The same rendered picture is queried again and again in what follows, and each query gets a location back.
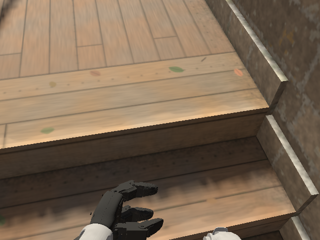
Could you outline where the robot right shin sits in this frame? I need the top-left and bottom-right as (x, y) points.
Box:
(212, 227), (228, 235)

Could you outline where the robot left hand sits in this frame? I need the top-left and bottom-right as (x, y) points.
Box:
(90, 180), (164, 240)

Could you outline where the left robot forearm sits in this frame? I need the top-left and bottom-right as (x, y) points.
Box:
(74, 223), (113, 240)

